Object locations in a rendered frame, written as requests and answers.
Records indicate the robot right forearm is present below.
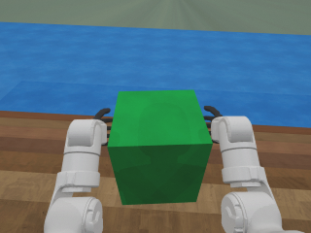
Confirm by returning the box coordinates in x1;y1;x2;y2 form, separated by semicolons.
211;116;282;224

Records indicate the robot left forearm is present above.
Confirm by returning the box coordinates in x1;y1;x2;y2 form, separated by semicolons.
44;118;107;233

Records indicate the carton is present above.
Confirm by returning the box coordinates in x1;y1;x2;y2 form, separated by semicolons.
107;89;213;205

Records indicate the right robot hand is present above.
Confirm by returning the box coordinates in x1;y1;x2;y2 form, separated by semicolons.
203;106;223;144

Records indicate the right robot upper arm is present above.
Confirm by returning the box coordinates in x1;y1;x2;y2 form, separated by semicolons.
221;191;304;233

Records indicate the left robot upper arm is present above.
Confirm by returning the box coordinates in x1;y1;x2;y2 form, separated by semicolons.
45;196;103;233

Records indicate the left robot hand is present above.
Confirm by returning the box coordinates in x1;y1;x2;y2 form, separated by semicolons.
93;108;113;147

